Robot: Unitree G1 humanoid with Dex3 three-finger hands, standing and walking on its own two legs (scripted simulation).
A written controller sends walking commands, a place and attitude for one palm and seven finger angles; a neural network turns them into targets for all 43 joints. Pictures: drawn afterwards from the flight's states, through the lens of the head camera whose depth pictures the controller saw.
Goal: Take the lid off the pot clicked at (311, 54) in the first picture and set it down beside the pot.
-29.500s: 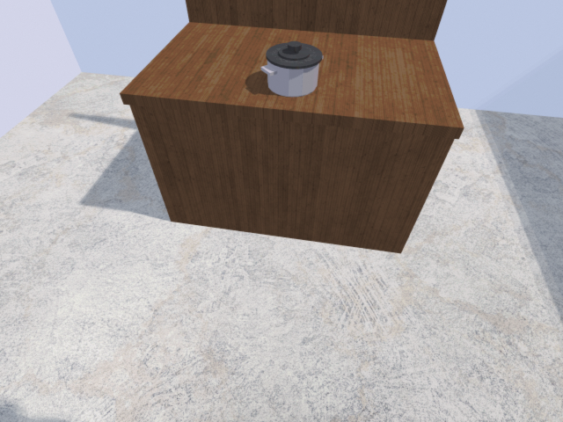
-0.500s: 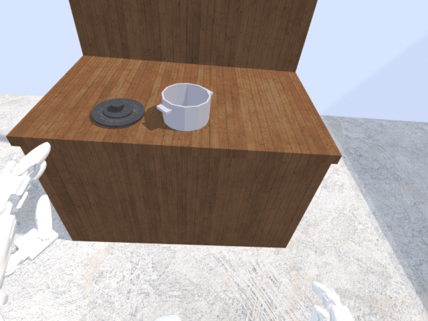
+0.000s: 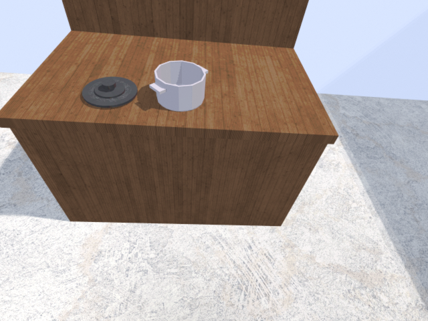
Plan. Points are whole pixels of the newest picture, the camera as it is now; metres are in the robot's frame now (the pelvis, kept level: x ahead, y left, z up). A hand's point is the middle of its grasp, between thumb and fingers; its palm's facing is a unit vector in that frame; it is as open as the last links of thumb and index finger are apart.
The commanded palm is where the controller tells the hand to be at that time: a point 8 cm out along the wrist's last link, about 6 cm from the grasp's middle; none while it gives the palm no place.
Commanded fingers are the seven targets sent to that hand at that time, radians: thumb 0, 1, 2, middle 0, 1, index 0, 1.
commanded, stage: stop stepping back and stand still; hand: left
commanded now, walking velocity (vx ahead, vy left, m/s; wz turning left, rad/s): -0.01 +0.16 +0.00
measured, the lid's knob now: (108, 84) +0.83 +0.38 -0.03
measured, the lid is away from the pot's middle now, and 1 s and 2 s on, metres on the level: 0.24 0.24 0.24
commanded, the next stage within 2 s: let the arm hang, fingers relaxed in 0.98 s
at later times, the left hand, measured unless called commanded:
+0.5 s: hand out of the picture +0.10 +0.19 -0.16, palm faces +0.08 -0.97 -0.21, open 7.2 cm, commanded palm none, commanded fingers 0.00 0.90 0.90 -0.20 -0.30 -0.20 -0.30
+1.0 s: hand out of the picture +0.10 +0.17 -0.16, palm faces +0.08 -0.98 -0.20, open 7.3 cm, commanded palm none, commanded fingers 0.00 0.90 0.90 -0.20 -0.30 -0.20 -0.30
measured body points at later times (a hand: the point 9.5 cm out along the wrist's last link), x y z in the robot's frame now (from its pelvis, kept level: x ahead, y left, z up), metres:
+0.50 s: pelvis +0.07 +0.01 +0.02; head +0.09 +0.01 +0.47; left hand +0.09 +0.24 -0.14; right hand +0.05 -0.19 -0.14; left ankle +0.04 +0.11 -0.72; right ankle +0.05 -0.13 -0.72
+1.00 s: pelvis +0.10 +0.00 +0.02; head +0.12 +0.00 +0.46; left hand +0.10 +0.22 -0.14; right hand +0.10 -0.22 -0.14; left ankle +0.04 +0.11 -0.72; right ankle +0.05 -0.13 -0.72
